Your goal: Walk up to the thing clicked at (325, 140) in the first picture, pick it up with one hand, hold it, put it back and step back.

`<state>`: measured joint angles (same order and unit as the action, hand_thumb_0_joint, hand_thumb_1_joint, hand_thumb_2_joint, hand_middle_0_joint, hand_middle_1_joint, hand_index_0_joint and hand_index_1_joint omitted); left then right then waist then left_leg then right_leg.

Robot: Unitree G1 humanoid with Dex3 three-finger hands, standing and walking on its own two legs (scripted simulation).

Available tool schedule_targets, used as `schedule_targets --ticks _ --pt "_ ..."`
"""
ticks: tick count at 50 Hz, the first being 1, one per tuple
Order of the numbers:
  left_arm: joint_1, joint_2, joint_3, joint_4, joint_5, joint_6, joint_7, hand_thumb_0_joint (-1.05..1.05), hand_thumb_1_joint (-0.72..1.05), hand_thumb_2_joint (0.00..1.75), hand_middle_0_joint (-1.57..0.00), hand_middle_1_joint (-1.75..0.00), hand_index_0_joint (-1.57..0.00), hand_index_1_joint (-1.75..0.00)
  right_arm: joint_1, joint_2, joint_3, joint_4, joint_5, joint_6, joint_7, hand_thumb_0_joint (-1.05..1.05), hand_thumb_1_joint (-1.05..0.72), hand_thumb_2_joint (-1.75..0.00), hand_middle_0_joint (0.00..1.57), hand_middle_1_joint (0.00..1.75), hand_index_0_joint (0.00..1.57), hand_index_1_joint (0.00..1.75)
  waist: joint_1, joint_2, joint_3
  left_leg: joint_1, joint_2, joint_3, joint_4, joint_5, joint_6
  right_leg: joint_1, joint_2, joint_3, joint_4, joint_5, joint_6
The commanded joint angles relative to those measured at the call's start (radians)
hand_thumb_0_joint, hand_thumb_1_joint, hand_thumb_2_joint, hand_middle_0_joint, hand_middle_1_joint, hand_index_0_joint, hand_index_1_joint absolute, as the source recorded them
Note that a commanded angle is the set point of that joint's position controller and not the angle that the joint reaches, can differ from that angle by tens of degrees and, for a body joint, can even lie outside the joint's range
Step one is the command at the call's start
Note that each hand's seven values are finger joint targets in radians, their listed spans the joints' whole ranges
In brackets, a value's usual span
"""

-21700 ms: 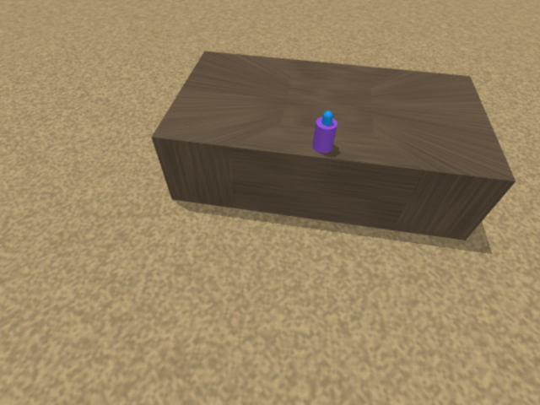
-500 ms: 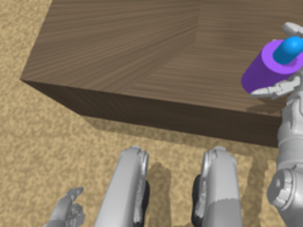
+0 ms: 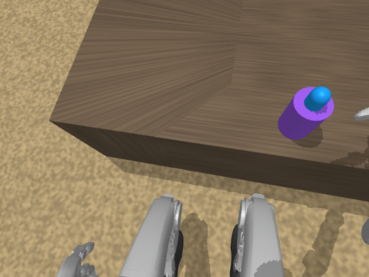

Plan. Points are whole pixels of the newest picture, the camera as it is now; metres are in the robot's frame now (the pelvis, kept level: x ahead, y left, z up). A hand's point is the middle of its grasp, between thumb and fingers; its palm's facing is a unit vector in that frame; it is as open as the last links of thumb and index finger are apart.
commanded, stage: rise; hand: right
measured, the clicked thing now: (306, 110) +0.47 -0.24 -0.06
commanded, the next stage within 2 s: home in 0.02 s
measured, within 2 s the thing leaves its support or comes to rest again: neither
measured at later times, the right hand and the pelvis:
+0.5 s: hand out of the picture +0.38 -0.38 +0.12, palm faces +0.38 +0.83 -0.41, open 17.1 cm; pelvis +0.05 -0.03 +0.18, yaw -4 degrees
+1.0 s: hand out of the picture +0.21 -0.21 +0.13, palm faces +0.24 +0.94 -0.25, open 17.2 cm; pelvis +0.07 -0.01 +0.21, yaw -6 degrees
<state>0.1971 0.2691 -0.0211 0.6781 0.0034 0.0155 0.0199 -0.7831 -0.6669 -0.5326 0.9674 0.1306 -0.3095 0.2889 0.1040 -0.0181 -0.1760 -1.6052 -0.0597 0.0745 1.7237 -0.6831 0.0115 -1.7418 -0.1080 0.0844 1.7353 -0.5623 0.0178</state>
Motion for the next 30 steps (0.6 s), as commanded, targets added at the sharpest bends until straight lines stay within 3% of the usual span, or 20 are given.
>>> schedule_targets --ticks 1,3,6,7,9,10,11,13,14,15,17,18,21,22,25,27,29,30 --pt "0.144 0.199 0.072 -0.108 -0.022 0.016 -0.001 0.0 0.88 0.9 -0.2 -0.29 -0.2 -0.3 -0.284 -0.294 0.015 -0.222 -0.092 0.055 -0.088 0.0 0.51 -0.07 0.04 0.06 0.06 0.06 -0.02 -0.174 -0.558 0.327 -0.009 -0.048 -0.399 0.209 0.023 0.656 0.022 -0.01 -0.332 0.131 -0.039" --pt "0.152 0.2 0.078 -0.12 -0.026 0.032 -0.001 0.0 0.87 0.91 -0.2 -0.29 -0.19 -0.3 -0.249 -0.388 -0.008 -0.231 -0.141 0.082 -0.135 0.0 0.49 -0.08 0.04 0.06 0.06 0.06 -0.043 -0.185 -0.64 0.421 -0.01 -0.037 -0.439 0.266 0.02 0.778 0.022 -0.006 -0.384 0.202 -0.035" --pt "0.18 0.203 0.082 -0.116 -0.029 0.042 0.01 0.0 0.85 0.92 -0.2 -0.29 -0.18 -0.3 -0.24 -0.481 -0.039 -0.303 -0.171 0.105 -0.222 0.0 0.49 -0.07 0.04 0.06 0.06 0.06 -0.058 -0.224 -0.671 0.559 -0.007 -0.048 -0.518 0.354 0.009 0.882 0.024 -0.033 -0.435 0.289 -0.04" --pt "0.184 0.188 0.076 -0.119 -0.03 0.043 0.017 0.0 0.89 0.9 -0.2 -0.29 -0.2 -0.3 -0.22 -0.465 -0.031 -0.308 -0.175 0.113 -0.248 0.0 0.57 -0.04 0.05 0.05 0.05 0.05 -0.048 -0.224 -0.643 0.599 -0.007 -0.046 -0.555 0.382 0.006 0.916 0.026 -0.039 -0.471 0.308 -0.041" --pt "0.19 0.178 0.072 -0.097 -0.028 0.041 0.028 0.0 0.9 0.9 -0.2 -0.3 -0.2 -0.3 -0.147 -0.374 0.019 -0.188 -0.184 0.137 -0.303 0.0 0.57 -0.05 0.05 0.05 0.05 0.05 -0.019 -0.203 -0.497 0.612 -0.01 -0.031 -0.62 0.385 0.007 0.949 0.028 -0.035 -0.55 0.296 -0.039" --pt "0.188 0.167 0.066 -0.094 -0.024 0.04 0.031 0.0 0.9 0.9 -0.2 -0.3 -0.2 -0.3 -0.126 -0.35 0.022 -0.136 -0.187 0.143 -0.327 0.0 0.54 -0.06 0.05 0.05 0.05 0.05 -0.015 -0.173 -0.453 0.637 -0.011 -0.033 -0.652 0.41 0.004 0.954 0.028 -0.038 -0.566 0.318 -0.043" --pt "0.208 0.177 0.072 -0.076 -0.02 0.04 0.037 0.0 0.9 0.9 -0.2 -0.3 -0.2 -0.3 -0.166 -0.371 0.01 -0.17 -0.192 0.141 -0.348 0.0 0.51 -0.08 0.06 0.06 0.06 0.06 -0.007 -0.186 -0.449 0.649 -0.01 -0.031 -0.673 0.429 0.005 1.0 0.031 -0.041 -0.586 0.342 -0.039" --pt "0.204 0.178 0.069 -0.071 -0.016 0.039 0.038 0.0 0.9 0.9 -0.2 -0.3 -0.2 -0.3 -0.101 -0.296 0.05 -0.081 -0.192 0.156 -0.37 0.0 0.5 -0.08 0.06 0.06 0.06 0.06 -0.006 -0.219 -0.366 0.658 -0.008 -0.021 -0.717 0.432 0.014 1.064 0.033 -0.043 -0.653 0.367 -0.03" --pt "0.208 0.18 0.072 -0.072 -0.018 0.037 0.039 0.0 0.9 0.9 -0.2 -0.3 -0.2 -0.3 -0.067 -0.214 0.098 -0.024 -0.186 0.166 -0.374 0.0 0.49 -0.09 0.06 0.06 0.06 0.06 0.011 -0.191 -0.328 0.664 -0.01 -0.017 -0.748 0.439 0.014 1.089 0.032 -0.043 -0.673 0.375 -0.032" --pt "0.208 0.178 0.069 -0.072 -0.019 0.035 0.039 0.0 0.9 0.9 -0.2 -0.3 -0.2 -0.3 -0.015 -0.171 0.116 0.027 -0.181 0.178 -0.379 0.0 0.47 -0.1 0.06 0.07 0.06 0.07 0.009 -0.159 -0.287 0.682 -0.009 -0.011 -0.769 0.448 0.015 1.091 0.032 -0.043 -0.695 0.386 -0.032" --pt "0.211 0.174 0.071 -0.077 -0.023 0.032 0.039 0.0 0.9 0.9 -0.2 -0.3 -0.2 -0.3 0.011 -0.129 0.147 0.024 -0.172 0.194 -0.39 0.0 0.46 -0.11 0.06 0.07 0.06 0.07 0.005 -0.135 -0.288 0.754 -0.009 -0.011 -0.816 0.5 0.012 1.133 0.034 -0.049 -0.728 0.44 -0.036" --pt "0.207 0.175 0.07 -0.089 -0.028 0.031 0.038 0.0 0.9 0.9 -0.2 -0.29 -0.2 -0.3 0.018 -0.122 0.158 -0.024 -0.168 0.204 -0.392 0.0 0.47 -0.11 0.06 0.07 0.06 0.07 -0.003 -0.163 -0.275 0.763 -0.008 -0.008 -0.836 0.473 0.019 1.174 0.036 -0.047 -0.771 0.427 -0.029" --pt "0.194 0.173 0.072 -0.108 -0.042 0.029 0.038 0.0 0.9 0.9 -0.2 -0.29 -0.2 -0.3 0.168 0.019 0.243 -0.015 -0.148 0.239 -0.398 0.0 0.46 -0.11 0.06 0.07 0.06 0.07 -0.008 -0.122 -0.215 0.805 -0.008 0.007 -0.886 0.44 0.023 1.234 0.03 -0.02 -0.869 0.398 -0.018" --pt "0.175 0.173 0.071 -0.117 -0.046 0.029 0.04 0.0 0.9 0.9 -0.2 -0.29 -0.2 -0.3 0.199 0.003 0.244 -0.078 -0.143 0.243 -0.405 0.0 0.47 -0.1 0.06 0.07 0.06 0.07 -0.032 -0.138 -0.203 0.836 -0.005 0.009 -0.902 0.424 0.025 1.243 0.03 -0.014 -0.903 0.37 -0.015" --pt "0.155 0.159 0.069 -0.123 -0.053 0.023 0.052 0.0 0.9 0.9 -0.2 -0.29 -0.2 -0.3 0.265 0.025 0.269 -0.227 -0.133 0.254 -0.423 0.0 0.47 -0.1 0.06 0.07 0.06 0.07 -0.053 -0.144 -0.229 0.925 0.002 0.004 -0.941 0.452 0.026 1.311 0.034 -0.023 -0.945 0.4 -0.013" --pt "0.141 0.151 0.065 -0.133 -0.054 0.018 0.063 0.0 0.9 0.9 -0.2 -0.29 -0.2 -0.3 0.31 0.021 0.264 -0.359 -0.126 0.255 -0.439 0.0 0.47 -0.1 0.06 0.07 0.06 0.07 -0.064 -0.166 -0.239 0.969 0.01 0.0 -0.965 0.46 0.029 1.358 0.036 -0.025 -0.975 0.414 -0.007" --pt "0.109 0.138 0.055 -0.151 -0.057 0.011 0.075 0.0 0.9 0.9 -0.2 -0.29 -0.2 -0.3 0.434 0.032 0.262 -0.426 -0.12 0.26 -0.456 0.0 0.48 -0.1 0.06 0.07 0.06 0.07 -0.08 -0.16 -0.209 1.017 0.015 0.0 -0.985 0.46 0.028 1.367 0.039 -0.025 -1.006 0.404 -0.006" --pt "0.099 0.141 0.059 -0.162 -0.059 0.009 0.083 0.0 0.9 0.9 -0.2 -0.29 -0.2 -0.3 0.414 0.022 0.262 -0.533 -0.114 0.256 -0.463 0.0 0.47 -0.11 0.06 0.07 0.06 0.07 -0.084 -0.177 -0.217 1.034 0.02 -0.006 -0.994 0.447 0.029 1.391 0.038 -0.024 -1.026 0.377 -0.002"
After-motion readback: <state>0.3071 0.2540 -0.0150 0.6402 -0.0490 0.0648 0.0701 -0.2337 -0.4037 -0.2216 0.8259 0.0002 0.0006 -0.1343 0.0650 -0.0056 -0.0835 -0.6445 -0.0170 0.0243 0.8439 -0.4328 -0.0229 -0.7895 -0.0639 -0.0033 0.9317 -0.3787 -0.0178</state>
